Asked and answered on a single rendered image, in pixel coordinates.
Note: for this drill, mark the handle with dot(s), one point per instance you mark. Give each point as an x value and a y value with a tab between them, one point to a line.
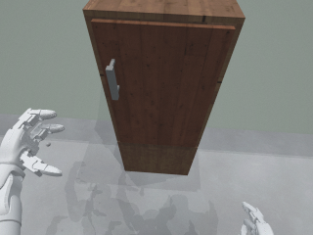
114	88

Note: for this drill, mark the robot left forearm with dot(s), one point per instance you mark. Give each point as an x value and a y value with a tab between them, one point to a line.
11	177

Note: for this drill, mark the robot right hand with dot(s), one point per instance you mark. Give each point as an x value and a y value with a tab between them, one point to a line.
257	225

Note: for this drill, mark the cupboard door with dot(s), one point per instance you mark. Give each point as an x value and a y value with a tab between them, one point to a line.
167	74

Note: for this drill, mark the robot left hand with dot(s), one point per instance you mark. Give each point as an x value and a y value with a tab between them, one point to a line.
13	149

